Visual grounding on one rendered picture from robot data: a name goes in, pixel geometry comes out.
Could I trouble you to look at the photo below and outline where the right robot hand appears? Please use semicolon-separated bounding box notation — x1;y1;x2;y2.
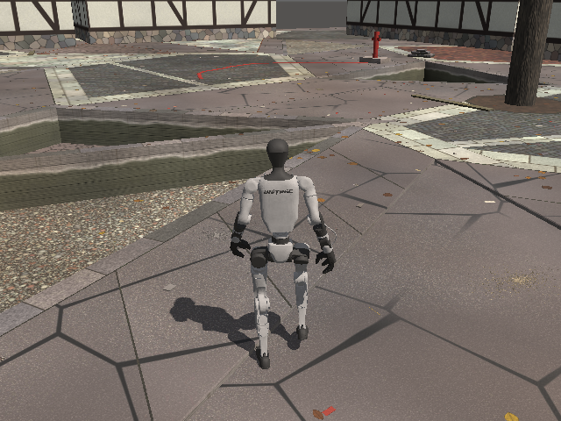
316;249;336;274

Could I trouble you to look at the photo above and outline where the robot left shin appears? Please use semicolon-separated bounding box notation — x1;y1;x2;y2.
254;298;269;357

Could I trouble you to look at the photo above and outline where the left robot hand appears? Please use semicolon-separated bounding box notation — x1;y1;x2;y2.
230;239;251;258

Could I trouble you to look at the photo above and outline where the right robot upper arm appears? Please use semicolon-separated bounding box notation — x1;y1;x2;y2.
296;176;321;225

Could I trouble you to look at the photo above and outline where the left robot upper arm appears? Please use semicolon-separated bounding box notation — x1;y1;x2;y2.
238;177;260;225

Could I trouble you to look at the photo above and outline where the robot right forearm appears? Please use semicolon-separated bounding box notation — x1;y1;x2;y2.
313;211;333;253

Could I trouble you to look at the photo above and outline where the left robot thigh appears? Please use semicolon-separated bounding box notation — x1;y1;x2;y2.
250;246;270;314

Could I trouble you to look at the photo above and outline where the robot left forearm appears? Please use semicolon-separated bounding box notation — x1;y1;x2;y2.
231;212;246;243

